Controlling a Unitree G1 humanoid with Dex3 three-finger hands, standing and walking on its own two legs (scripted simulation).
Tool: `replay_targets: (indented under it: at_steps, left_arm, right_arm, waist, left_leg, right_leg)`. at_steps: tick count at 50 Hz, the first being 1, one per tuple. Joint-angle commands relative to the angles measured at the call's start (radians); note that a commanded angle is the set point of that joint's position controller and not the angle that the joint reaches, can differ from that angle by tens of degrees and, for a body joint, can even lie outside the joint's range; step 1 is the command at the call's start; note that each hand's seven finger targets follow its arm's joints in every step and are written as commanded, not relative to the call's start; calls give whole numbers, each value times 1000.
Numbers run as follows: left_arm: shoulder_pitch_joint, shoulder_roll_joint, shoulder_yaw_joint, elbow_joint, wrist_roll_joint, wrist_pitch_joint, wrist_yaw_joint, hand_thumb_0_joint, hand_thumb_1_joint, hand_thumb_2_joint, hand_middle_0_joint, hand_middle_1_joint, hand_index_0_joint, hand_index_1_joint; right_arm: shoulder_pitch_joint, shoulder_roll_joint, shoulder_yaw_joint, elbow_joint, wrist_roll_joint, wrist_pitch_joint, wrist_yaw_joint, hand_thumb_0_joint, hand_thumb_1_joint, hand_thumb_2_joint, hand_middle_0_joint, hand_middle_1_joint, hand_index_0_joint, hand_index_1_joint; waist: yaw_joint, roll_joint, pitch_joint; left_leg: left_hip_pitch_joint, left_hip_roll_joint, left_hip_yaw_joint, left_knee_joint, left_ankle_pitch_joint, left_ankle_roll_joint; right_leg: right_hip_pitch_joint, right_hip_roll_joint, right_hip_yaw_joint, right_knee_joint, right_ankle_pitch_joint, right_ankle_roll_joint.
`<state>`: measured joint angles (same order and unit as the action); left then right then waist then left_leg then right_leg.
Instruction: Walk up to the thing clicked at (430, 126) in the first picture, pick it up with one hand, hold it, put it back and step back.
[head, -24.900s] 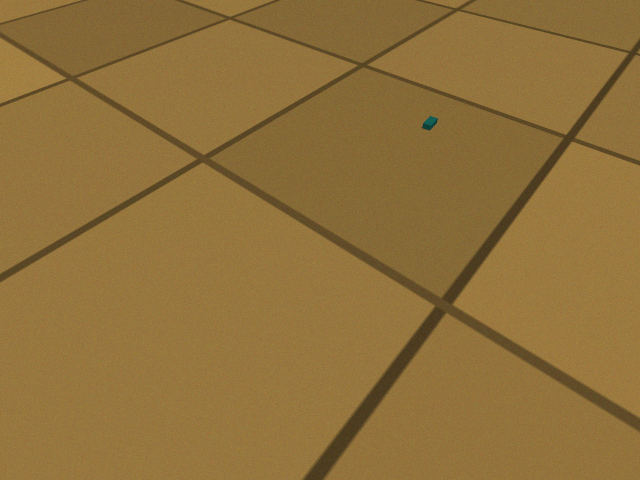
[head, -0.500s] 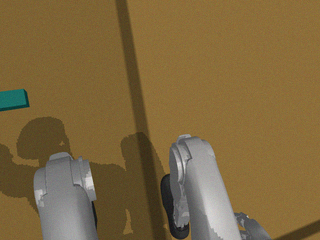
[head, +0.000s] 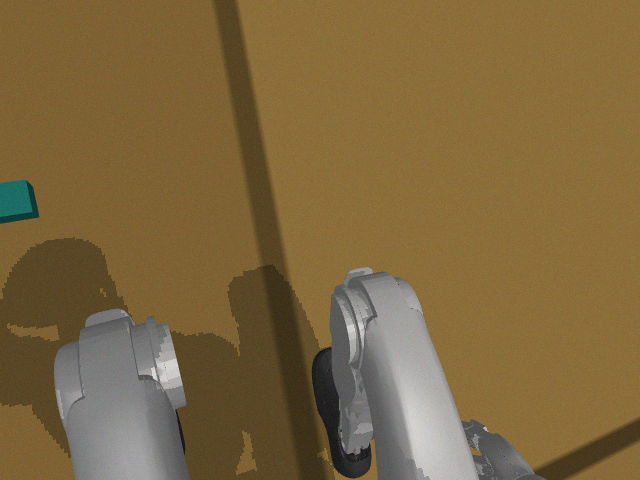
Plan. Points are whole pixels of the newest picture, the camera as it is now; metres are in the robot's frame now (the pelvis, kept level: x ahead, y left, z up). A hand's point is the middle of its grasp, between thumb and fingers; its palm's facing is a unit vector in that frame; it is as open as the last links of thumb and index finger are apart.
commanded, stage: rise first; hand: left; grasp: from above
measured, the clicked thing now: out of the picture +0.47 +0.36 -0.30
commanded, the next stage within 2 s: none
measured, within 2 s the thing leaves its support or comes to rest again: neither
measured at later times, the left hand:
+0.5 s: hand out of the picture +0.42 +0.40 -0.16, palm faces -0.42 -0.14 -0.90, open 13.4 cm
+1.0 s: hand out of the picture +0.42 +0.40 -0.16, palm faces -0.42 -0.13 -0.90, open 13.2 cm
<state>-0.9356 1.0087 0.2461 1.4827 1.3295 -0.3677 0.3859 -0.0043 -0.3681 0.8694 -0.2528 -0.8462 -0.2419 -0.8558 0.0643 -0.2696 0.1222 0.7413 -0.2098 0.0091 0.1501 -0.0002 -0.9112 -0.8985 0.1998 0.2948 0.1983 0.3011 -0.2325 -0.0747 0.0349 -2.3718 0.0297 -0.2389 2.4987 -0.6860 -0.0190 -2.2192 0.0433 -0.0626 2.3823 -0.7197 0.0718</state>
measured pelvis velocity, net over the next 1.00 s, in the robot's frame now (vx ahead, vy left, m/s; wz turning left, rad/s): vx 0.00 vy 0.00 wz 0.01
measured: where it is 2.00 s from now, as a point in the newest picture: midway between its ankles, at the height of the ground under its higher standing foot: (261, 458)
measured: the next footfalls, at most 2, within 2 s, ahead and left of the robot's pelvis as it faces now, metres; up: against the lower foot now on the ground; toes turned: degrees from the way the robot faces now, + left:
none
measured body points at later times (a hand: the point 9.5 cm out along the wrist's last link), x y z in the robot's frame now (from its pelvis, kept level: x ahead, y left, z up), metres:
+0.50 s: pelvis +0.00 +0.00 +0.00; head +0.24 +0.11 +0.36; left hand +0.44 +0.40 -0.11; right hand +0.08 -0.27 -0.09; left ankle +0.07 +0.13 -0.28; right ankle +0.10 -0.14 -0.28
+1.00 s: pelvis +0.00 +0.00 +0.00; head +0.24 +0.12 +0.37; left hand +0.44 +0.40 -0.11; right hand +0.08 -0.27 -0.09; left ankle +0.07 +0.13 -0.28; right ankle +0.10 -0.14 -0.28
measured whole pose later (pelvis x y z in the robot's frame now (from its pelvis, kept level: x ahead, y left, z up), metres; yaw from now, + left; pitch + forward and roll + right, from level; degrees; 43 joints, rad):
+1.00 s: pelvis +0.00 +0.00 +0.00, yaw +0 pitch +30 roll -12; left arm -0.93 0.99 0.22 1.44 1.31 -0.35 0.34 0.00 -0.38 0.88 -0.26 -0.85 -0.25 -0.86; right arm 0.09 -0.27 0.12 0.73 -0.19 0.00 0.16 0.00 -0.91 -0.90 0.20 0.29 0.20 0.30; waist -0.23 -0.06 0.03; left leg -2.37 0.02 -0.23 2.48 -0.67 -0.02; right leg -2.21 0.04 -0.06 2.37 -0.71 0.07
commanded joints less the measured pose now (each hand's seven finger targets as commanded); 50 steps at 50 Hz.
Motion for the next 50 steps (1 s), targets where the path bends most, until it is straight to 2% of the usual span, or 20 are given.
replay_targets:
  at_steps: [1, 5, 9, 10, 13, 15, 19, 21, 25, 27, 28, 31, 32, 34, 38, 41, 42, 45, 48, 50]
  left_arm:
    - [-247, 309, 29, -135, -25, 10, 37, 0, -395, 875, -230, -867, -223, -874]
    - [-247, 334, 42, -174, -28, 17, 31, 0, -411, 893, -217, -875, -209, -884]
    - [-251, 309, 26, -160, -34, 17, 18, 0, -414, 897, -228, -853, -213, -868]
    - [-250, 328, 38, -170, -37, 17, 17, 0, -406, 889, -229, -851, -216, -864]
    - [-233, 305, 19, -153, -38, 13, 6, 0, -410, 891, -221, -865, -211, -876]
    - [-236, 324, 35, -174, -45, 11, 5, 0, -417, 899, -221, -861, -209, -873]
    - [-239, 323, 35, -168, -39, 5, 2, 0, -417, 903, -230, -848, -213, -865]
    - [-248, 308, 20, -164, -38, 1, -1, 0, -435, 920, -221, -847, -201, -868]
    - [-239, 307, 22, -148, -40, 0, 5, 0, -415, 902, -230, -854, -216, -869]
    - [-272, 325, 28, -172, -32, 0, 6, 0, -398, 889, -240, -841, -226, -856]
    - [-275, 330, 37, -190, -33, -1, 10, 0, -405, 896, -230, -847, -216, -861]
    - [-257, 296, 6, -139, -25, 8, 6, 0, -420, 903, -230, -852, -213, -870]
    - [-279, 309, 19, -177, -33, 6, 10, 0, -403, 893, -231, -849, -217, -863]
    - [-252, 297, 5, -130, -29, 10, 5, 0, -395, 879, -240, -852, -229, -864]
    - [-257, 317, 16, -164, -28, 14, 1, 0, -399, 882, -234, -862, -225, -872]
    - [-262, 322, 34, -200, -46, 17, 2, 0, -384, 870, -247, -839, -236, -850]
    - [-246, 309, 21, -177, -46, 20, -1, 0, -380, 862, -251, -844, -242, -853]
    - [-255, 319, 29, -203, -45, 20, -6, 0, -384, 869, -248, -844, -238, -854]
    - [-257, 275, -2, -190, -37, 25, -14, 0, -393, 879, -238, -856, -228, -866]
    - [-269, 293, 14, -207, -52, 19, -13, 0, -388, 879, -241, -843, -230, -854]
  right_arm:
    - [185, -291, -80, -10, -7, -2, -8, 0, -906, -903, 199, 300, 200, 300]
    - [185, -299, -83, -13, 2, -6, -7, 0, -906, -903, 199, 300, 200, 300]
    - [196, -290, -82, -15, 4, -6, -3, 0, -907, -903, 199, 300, 200, 300]
    - [198, -295, -81, -16, 4, -5, -4, 0, -905, -902, 199, 300, 200, 300]
    - [197, -293, -75, -14, 1, -4, -3, 0, -905, -902, 200, 300, 200, 300]
    - [200, -297, -78, -18, 5, -5, -3, 0, -905, -902, 200, 300, 200, 300]
    - [198, -295, -77, -23, 7, 0, -2, 0, -903, -902, 200, 300, 200, 300]
    - [201, -292, -74, -24, 8, -3, -1, 0, -904, -902, 200, 300, 200, 300]
    - [195, -294, -74, -23, 10, -6, -5, 0, -904, -901, 200, 300, 200, 300]
    - [206, -299, -77, -23, 12, -6, -5, 0, -902, -901, 200, 300, 200, 300]
    - [203, -297, -76, -19, 9, -5, -6, 0, -901, -900, 200, 300, 200, 300]
    - [204, -292, -78, -21, 15, -8, -4, 0, -905, -902, 200, 300, 200, 300]
    - [202, -296, -78, -23, 15, -6, -5, 0, -901, -901, 200, 300, 200, 300]
    - [195, -292, -78, -24, 13, -9, -4, 0, -905, -902, 200, 300, 200, 300]
    - [209, -294, -74, -23, 10, -10, -3, 0, -905, -902, 200, 300, 200, 300]
    - [203, -294, -84, -29, 18, -10, -3, 0, -903, -901, 200, 300, 200, 300]
    - [199, -293, -82, -30, 17, -11, -2, 0, -905, -902, 200, 300, 200, 300]
    - [203, -295, -89, -27, 24, -8, -3, 0, -903, -901, 200, 300, 200, 300]
    - [215, -290, -84, -23, 19, -8, 1, 0, -902, -901, 200, 300, 200, 300]
    - [216, -294, -85, -26, 25, -6, 0, 0, -901, -900, 200, 300, 200, 300]
  waist:
    - [9, 438, -643]
    - [17, 481, -683]
    - [-3, 434, -653]
    - [4, 428, -654]
    - [0, 440, -657]
    - [9, 438, -666]
    - [9, 447, -657]
    - [-9, 406, -636]
    - [6, 414, -635]
    - [-5, 428, -651]
    - [6, 449, -670]
    - [-9, 423, -628]
    - [-1, 435, -643]
    - [-2, 436, -635]
    - [3, 439, -663]
    - [11, 446, -674]
    - [6, 456, -648]
    - [14, 459, -686]
    - [-8, 442, -664]
    - [0, 440, -660]
  left_leg:
    - [604, -1, 140, -259, 199, 32]
    - [670, 4, 123, -270, 250, 24]
    - [597, 2, 138, -256, 200, 33]
    - [589, -1, 140, -255, 196, 35]
    - [613, 1, 134, -257, 225, 34]
    - [628, 1, 131, -262, 229, 33]
    - [618, 0, 134, -267, 206, 32]
    - [570, 0, 140, -252, 181, 38]
    - [578, -2, 138, -268, 159, 33]
    - [599, -1, 134, -260, 186, 33]
    - [614, -1, 133, -269, 196, 29]
    - [590, -1, 137, -262, 176, 33]
    - [589, -3, 135, -270, 176, 30]
    - [582, -3, 139, -266, 173, 30]
    - [593, -5, 146, -259, 201, 35]
    - [599, -5, 142, -272, 187, 31]
    - [591, -5, 139, -278, 181, 30]
    - [628, -4, 136, -272, 210, 29]
    - [613, -3, 139, -266, 215, 34]
    - [591, -7, 139, -276, 191, 32]
  right_leg:
    - [214, 19, -144, -206, 238, -91]
    - [201, 14, -150, -183, 266, -91]
    - [223, 19, -139, -216, 249, -91]
    - [234, 17, -138, -217, 246, -89]
    - [235, 18, -141, -211, 262, -87]
    - [231, 17, -143, -212, 261, -89]
    - [226, 16, -144, -212, 245, -91]
    - [243, 20, -137, -233, 241, -88]
    - [225, 20, -144, -228, 216, -91]
    - [227, 17, -143, -217, 237, -90]
    - [229, 16, -146, -210, 242, -89]
    - [207, 18, -142, -221, 231, -91]
    - [213, 16, -144, -213, 231, -91]
    - [212, 18, -141, -219, 229, -92]
    - [251, 17, -134, -226, 259, -88]
    - [236, 13, -138, -219, 242, -91]
    - [226, 12, -141, -214, 236, -91]
    - [216, 12, -137, -210, 252, -93]
    - [220, 14, -138, -220, 265, -90]
    - [229, 11, -138, -223, 244, -90]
